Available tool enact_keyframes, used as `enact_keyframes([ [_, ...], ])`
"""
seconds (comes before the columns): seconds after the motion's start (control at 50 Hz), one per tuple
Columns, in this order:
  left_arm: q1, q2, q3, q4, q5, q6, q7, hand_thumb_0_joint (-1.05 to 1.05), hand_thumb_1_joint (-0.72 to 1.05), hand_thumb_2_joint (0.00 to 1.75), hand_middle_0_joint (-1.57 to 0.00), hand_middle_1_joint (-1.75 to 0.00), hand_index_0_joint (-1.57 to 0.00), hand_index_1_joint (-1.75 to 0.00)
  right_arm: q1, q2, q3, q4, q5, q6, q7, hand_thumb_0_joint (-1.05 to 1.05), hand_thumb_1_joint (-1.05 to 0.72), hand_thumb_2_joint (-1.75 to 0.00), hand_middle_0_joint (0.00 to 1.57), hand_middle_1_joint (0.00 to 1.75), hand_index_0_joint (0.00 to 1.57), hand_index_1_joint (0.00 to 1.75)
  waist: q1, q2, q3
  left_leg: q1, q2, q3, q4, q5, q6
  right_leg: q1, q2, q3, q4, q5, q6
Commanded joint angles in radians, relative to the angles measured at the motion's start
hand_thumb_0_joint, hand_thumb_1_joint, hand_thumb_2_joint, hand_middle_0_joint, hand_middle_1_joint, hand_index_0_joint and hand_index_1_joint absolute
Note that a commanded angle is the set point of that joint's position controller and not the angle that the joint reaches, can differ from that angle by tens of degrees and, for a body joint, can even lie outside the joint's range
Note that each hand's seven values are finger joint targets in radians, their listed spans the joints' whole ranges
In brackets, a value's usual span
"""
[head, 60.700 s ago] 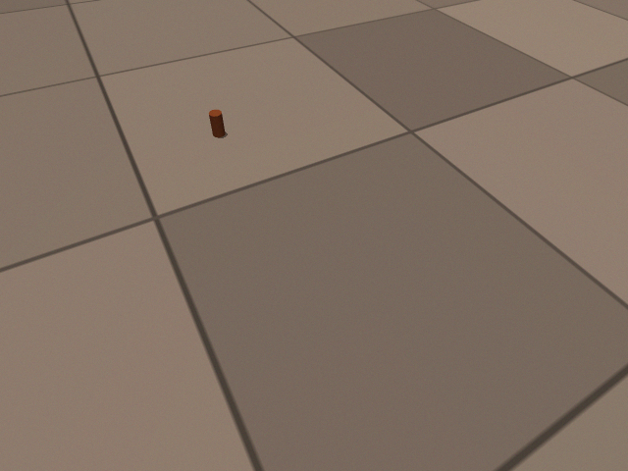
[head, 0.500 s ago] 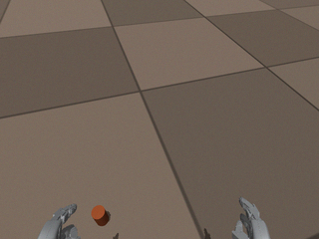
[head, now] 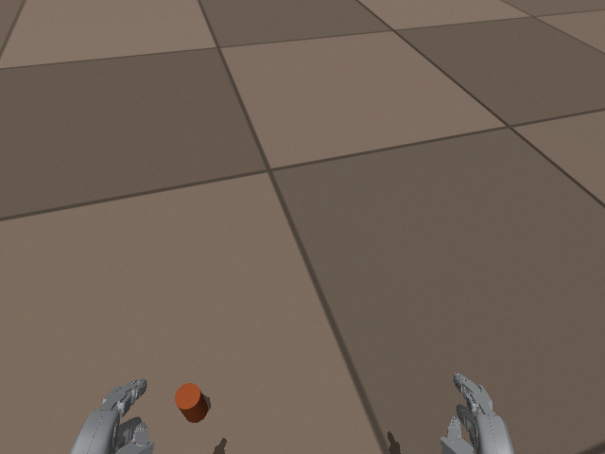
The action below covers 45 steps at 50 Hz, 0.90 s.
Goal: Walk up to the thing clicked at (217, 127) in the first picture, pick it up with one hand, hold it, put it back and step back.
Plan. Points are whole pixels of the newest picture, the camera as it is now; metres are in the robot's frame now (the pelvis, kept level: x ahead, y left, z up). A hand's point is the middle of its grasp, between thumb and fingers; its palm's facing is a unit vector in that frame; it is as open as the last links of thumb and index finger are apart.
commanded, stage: stand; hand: left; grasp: from above
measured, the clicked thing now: (192, 403) +0.39 +0.28 -0.65
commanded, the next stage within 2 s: none
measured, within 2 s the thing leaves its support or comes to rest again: neither
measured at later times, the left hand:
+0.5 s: hand out of the picture +0.06 +0.25 -0.11, palm faces +0.03 -0.94 -0.33, open 7.4 cm
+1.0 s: hand out of the picture +0.04 +0.26 -0.10, palm faces +0.02 -0.94 -0.35, open 7.4 cm
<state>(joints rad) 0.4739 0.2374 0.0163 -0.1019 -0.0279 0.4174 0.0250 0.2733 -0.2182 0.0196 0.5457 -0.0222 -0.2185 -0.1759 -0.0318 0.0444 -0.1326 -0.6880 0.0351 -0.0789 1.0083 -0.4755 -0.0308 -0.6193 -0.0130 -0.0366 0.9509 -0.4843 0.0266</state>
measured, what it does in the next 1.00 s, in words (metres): rises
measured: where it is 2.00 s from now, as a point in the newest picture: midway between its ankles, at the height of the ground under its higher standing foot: outside the picture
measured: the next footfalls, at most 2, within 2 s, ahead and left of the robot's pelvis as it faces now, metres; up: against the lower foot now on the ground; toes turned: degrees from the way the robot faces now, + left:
none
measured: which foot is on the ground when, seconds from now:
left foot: down 0.00-1.00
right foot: down 0.00-1.00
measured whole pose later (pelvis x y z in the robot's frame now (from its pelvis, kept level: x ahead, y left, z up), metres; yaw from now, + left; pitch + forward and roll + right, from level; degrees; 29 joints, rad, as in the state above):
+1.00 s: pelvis -0.01 +0.01 +0.06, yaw +0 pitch -5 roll +0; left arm 0.16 0.31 0.03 1.14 0.03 0.01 0.02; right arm 0.15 -0.31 -0.02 1.11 -0.03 0.00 -0.02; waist 0.01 0.01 0.06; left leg -0.14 0.01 -0.04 0.39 -0.18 -0.01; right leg -0.09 -0.05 -0.02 0.37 -0.20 0.04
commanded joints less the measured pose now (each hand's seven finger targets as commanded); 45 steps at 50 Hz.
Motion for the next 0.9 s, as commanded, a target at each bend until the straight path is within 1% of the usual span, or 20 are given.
enact_keyframes([
  [0.0, -0.182, 0.22, 0.089, 0.338, 0.105, -0.324, 0.031, 0.0, 0.9, 0.9, -0.2, -0.3, -0.2, -0.3, -0.119, -0.242, -0.101, 0.084, -0.093, 0.102, 0.093, 0.0, -0.9, -0.9, 0.2, 0.3, 0.2, 0.3, 0.048, -0.165, 0.028, 0.197, -0.017, 0.052, -0.208, 0.275, 0.099, 0.195, -0.086, 0.164, -0.268, 0.137, -0.111],
  [0.02, -0.203, 0.216, 0.083, 0.369, 0.103, -0.342, 0.024, 0.0, 0.9, 0.9, -0.2, -0.3, -0.2, -0.3, -0.09, -0.241, -0.096, 0.083, -0.094, 0.116, 0.107, 0.0, -0.9, -0.9, 0.2, 0.3, 0.2, 0.3, 0.025, -0.1, 0.041, 0.203, -0.022, 0.036, -0.231, 0.264, 0.092, 0.178, -0.066, 0.145, -0.261, 0.156, -0.109],
  [0.04, -0.218, 0.218, 0.074, 0.407, 0.099, -0.36, 0.018, 0.0, 0.9, 0.9, -0.2, -0.3, -0.2, -0.3, -0.104, -0.226, -0.087, 0.093, -0.074, 0.12, 0.125, 0.0, -0.9, -0.9, 0.2, 0.3, 0.2, 0.3, 0.043, -0.04, 0.019, 0.244, -0.02, 0.016, -0.263, 0.256, 0.096, 0.221, -0.063, 0.122, -0.237, 0.189, -0.098],
  [0.06, -0.238, 0.219, 0.071, 0.44, 0.093, -0.372, 0.015, 0.0, 0.9, 0.9, -0.2, -0.3, -0.2, -0.3, -0.097, -0.211, -0.087, 0.12, -0.046, 0.122, 0.143, 0.0, -0.9, -0.9, 0.2, 0.3, 0.2, 0.3, 0.048, -0.034, 0.009, 0.268, -0.016, 0.017, -0.285, 0.261, 0.097, 0.253, -0.07, 0.106, -0.23, 0.209, -0.086],
  [0.08, -0.226, 0.212, 0.075, 0.475, 0.088, -0.375, 0.014, 0.0, 0.9, 0.9, -0.2, -0.3, -0.2, -0.3, -0.113, -0.218, -0.097, 0.135, -0.035, 0.126, 0.153, 0.0, -0.9, -0.9, 0.2, 0.3, 0.2, 0.3, 0.064, -0.069, 0.011, 0.304, -0.014, 0.026, -0.282, 0.271, 0.095, 0.235, -0.074, 0.112, -0.254, 0.212, -0.078],
  [0.1, -0.242, 0.211, 0.078, 0.512, 0.082, -0.377, 0.013, 0.0, 0.9, 0.9, -0.2, -0.3, -0.2, -0.3, -0.122, -0.224, -0.099, 0.142, -0.028, 0.131, 0.159, 0.0, -0.9, -0.9, 0.2, 0.3, 0.2, 0.3, 0.063, -0.081, 0.019, 0.308, -0.014, 0.021, -0.292, 0.283, 0.09, 0.228, -0.071, 0.109, -0.263, 0.216, -0.074],
  [0.14, -0.269, 0.203, 0.074, 0.594, 0.077, -0.387, 0.016, 0.0, 0.9, 0.9, -0.2, -0.3, -0.2, -0.3, -0.129, -0.226, -0.105, 0.173, -0.023, 0.143, 0.165, 0.0, -0.9, -0.9, 0.2, 0.3, 0.2, 0.3, 0.063, -0.066, 0.049, 0.312, -0.008, 0.001, -0.336, 0.212, 0.089, 0.228, -0.073, 0.103, -0.303, 0.141, -0.066],
  [0.16, -0.28, 0.202, 0.075, 0.627, 0.077, -0.394, 0.015, 0.0, 0.9, 0.9, -0.2, -0.3, -0.2, -0.3, -0.13, -0.228, -0.108, 0.187, -0.026, 0.148, 0.166, 0.0, -0.9, -0.9, 0.2, 0.3, 0.2, 0.3, 0.062, -0.052, 0.053, 0.319, 0.007, -0.017, -0.366, 0.185, 0.094, 0.238, -0.065, 0.092, -0.306, 0.132, -0.058],
  [0.2, -0.273, 0.194, 0.075, 0.693, 0.078, -0.405, 0.015, 0.0, 0.9, 0.9, -0.2, -0.3, -0.2, -0.3, -0.138, -0.239, -0.11, 0.213, -0.033, 0.156, 0.165, 0.0, -0.9, -0.9, 0.2, 0.3, 0.2, 0.3, 0.066, 0.0, 0.059, 0.323, 0.027, -0.049, -0.424, 0.187, 0.099, 0.277, -0.048, 0.064, -0.302, 0.168, -0.049],
  [0.24, -0.27, 0.199, 0.076, 0.755, 0.077, -0.416, 0.016, 0.0, 0.9, 0.9, -0.2, -0.3, -0.2, -0.3, -0.142, -0.239, -0.11, 0.235, -0.031, 0.163, 0.162, 0.0, -0.9, -0.9, 0.2, 0.3, 0.2, 0.3, 0.067, -0.001, 0.077, 0.327, 0.031, -0.054, -0.446, 0.201, 0.096, 0.315, -0.053, 0.062, -0.331, 0.201, -0.046],
  [0.28, -0.28, 0.209, 0.078, 0.809, 0.074, -0.425, 0.017, 0.0, 0.9, 0.9, -0.2, -0.3, -0.2, -0.3, -0.125, -0.238, -0.108, 0.266, -0.027, 0.168, 0.155, 0.0, -0.9, -0.9, 0.2, 0.3, 0.2, 0.3, 0.055, -0.026, 0.083, 0.361, 0.028, -0.041, -0.444, 0.301, 0.089, 0.338, -0.063, 0.072, -0.357, 0.264, -0.05],
  [0.3, -0.27, 0.211, 0.078, 0.833, 0.071, -0.429, 0.018, 0.0, 0.9, 0.9, -0.2, -0.3, -0.2, -0.3, -0.119, -0.243, -0.11, 0.28, -0.024, 0.171, 0.152, 0.0, -0.9, -0.9, 0.2, 0.3, 0.2, 0.3, 0.058, -0.022, 0.081, 0.388, 0.028, -0.036, -0.439, 0.33, 0.086, 0.345, -0.068, 0.075, -0.374, 0.295, -0.051],
  [0.38, -0.27, 0.228, 0.074, 0.926, 0.061, -0.435, 0.023, 0.0, 0.9, 0.9, -0.2, -0.3, -0.2, -0.3, -0.101, -0.249, -0.107, 0.337, -0.016, 0.181, 0.145, 0.0, -0.9, -0.9, 0.2, 0.3, 0.2, 0.3, 0.044, -0.047, 0.084, 0.451, 0.029, -0.021, -0.459, 0.395, 0.082, 0.386, -0.089, 0.09, -0.433, 0.378, -0.056],
  [0.48, -0.284, 0.228, 0.066, 1.012, 0.056, -0.427, 0.025, 0.0, 0.9, 0.9, -0.2, -0.3, -0.2, -0.3, -0.108, -0.259, -0.098, 0.391, -0.011, 0.19, 0.14, 0.0, -0.9, -0.9, 0.2, 0.3, 0.2, 0.3, 0.04, -0.013, 0.132, 0.457, 0.05, -0.046, -0.569, 0.355, 0.075, 0.433, -0.078, 0.073, -0.494, 0.342, -0.039],
  [0.5, -0.269, 0.227, 0.064, 1.031, 0.057, -0.428, 0.024, 0.0, 0.9, 0.9, -0.2, -0.3, -0.2, -0.3, -0.122, -0.26, -0.098, 0.402, -0.011, 0.191, 0.14, 0.0, -0.9, -0.9, 0.2, 0.3, 0.2, 0.3, 0.053, -0.013, 0.132, 0.475, 0.055, -0.046, -0.568, 0.354, 0.074, 0.436, -0.084, 0.073, -0.511, 0.335, -0.042],
  [0.6, -0.296, 0.237, 0.059, 1.092, 0.056, -0.43, 0.022, 0.0, 0.9, 0.9, -0.2, -0.3, -0.2, -0.3, -0.115, -0.262, -0.092, 0.444, -0.004, 0.192, 0.138, 0.0, -0.9, -0.9, 0.2, 0.3, 0.2, 0.3, 0.04, -0.031, 0.143, 0.51, 0.055, -0.031, -0.609, 0.405, 0.064, 0.476, -0.094, 0.08, -0.564, 0.363, -0.037],
  [0.64, -0.289, 0.235, 0.055, 1.111, 0.056, -0.431, 0.021, 0.0, 0.9, 0.9, -0.2, -0.3, -0.2, -0.3, -0.135, -0.266, -0.09, 0.453, -0.003, 0.192, 0.14, 0.0, -0.9, -0.9, 0.2, 0.3, 0.2, 0.3, 0.051, -0.02, 0.144, 0.521, 0.061, -0.036, -0.626, 0.409, 0.064, 0.487, -0.093, 0.072, -0.58, 0.363, -0.032],
  [0.74, -0.313, 0.248, 0.053, 1.15, 0.057, -0.43, 0.019, 0.0, 0.9, 0.9, -0.2, -0.3, -0.2, -0.3, -0.144, -0.267, -0.084, 0.478, -0.001, 0.194, 0.143, 0.0, -0.9, -0.9, 0.2, 0.3, 0.2, 0.3, 0.046, -0.034, 0.169, 0.521, 0.058, -0.037, -0.673, 0.362, 0.057, 0.499, -0.095, 0.071, -0.614, 0.344, -0.026],
  [0.8, -0.323, 0.25, 0.053, 1.168, 0.057, -0.43, 0.016, 0.0, 0.9, 0.9, -0.2, -0.3, -0.2, -0.3, -0.152, -0.274, -0.085, 0.49, -0.001, 0.197, 0.145, 0.0, -0.9, -0.9, 0.2, 0.3, 0.2, 0.3, 0.048, -0.032, 0.181, 0.512, 0.06, -0.04, -0.694, 0.294, 0.055, 0.504, -0.097, 0.072, -0.633, 0.305, -0.025],
  [0.88, -0.334, 0.255, 0.05, 1.179, 0.056, -0.433, 0.012, 0.0, 0.9, 0.9, -0.2, -0.3, -0.2, -0.3, -0.168, -0.281, -0.084, 0.497, 0.0, 0.196, 0.149, 0.0, -0.9, -0.9, 0.2, 0.3, 0.2, 0.3, 0.048, -0.035, 0.179, 0.516, 0.063, -0.043, -0.706, 0.29, 0.056, 0.505, -0.102, 0.075, -0.65, 0.304, -0.026],
])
